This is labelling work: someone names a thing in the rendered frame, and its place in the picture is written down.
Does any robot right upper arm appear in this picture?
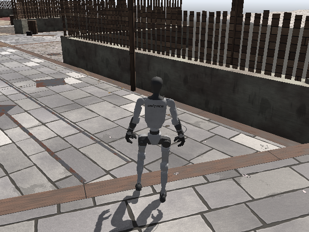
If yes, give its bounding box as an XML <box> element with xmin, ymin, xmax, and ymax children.
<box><xmin>166</xmin><ymin>98</ymin><xmax>179</xmax><ymax>125</ymax></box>

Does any robot right thigh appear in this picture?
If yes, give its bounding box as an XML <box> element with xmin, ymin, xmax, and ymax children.
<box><xmin>160</xmin><ymin>135</ymin><xmax>171</xmax><ymax>172</ymax></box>

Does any robot right forearm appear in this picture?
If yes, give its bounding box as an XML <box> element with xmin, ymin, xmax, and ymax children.
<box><xmin>174</xmin><ymin>118</ymin><xmax>184</xmax><ymax>138</ymax></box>

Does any humanoid robot head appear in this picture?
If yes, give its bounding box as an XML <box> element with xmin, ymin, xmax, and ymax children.
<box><xmin>148</xmin><ymin>76</ymin><xmax>164</xmax><ymax>100</ymax></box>

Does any robot left forearm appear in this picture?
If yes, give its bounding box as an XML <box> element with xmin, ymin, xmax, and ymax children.
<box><xmin>127</xmin><ymin>117</ymin><xmax>137</xmax><ymax>135</ymax></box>

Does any robot left upper arm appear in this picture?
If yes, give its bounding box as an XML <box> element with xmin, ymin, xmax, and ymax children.
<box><xmin>132</xmin><ymin>97</ymin><xmax>146</xmax><ymax>124</ymax></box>

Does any left robot hand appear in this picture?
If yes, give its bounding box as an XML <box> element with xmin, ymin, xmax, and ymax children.
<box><xmin>125</xmin><ymin>133</ymin><xmax>137</xmax><ymax>144</ymax></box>

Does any right robot hand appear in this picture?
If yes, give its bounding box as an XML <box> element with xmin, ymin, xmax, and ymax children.
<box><xmin>174</xmin><ymin>136</ymin><xmax>185</xmax><ymax>147</ymax></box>

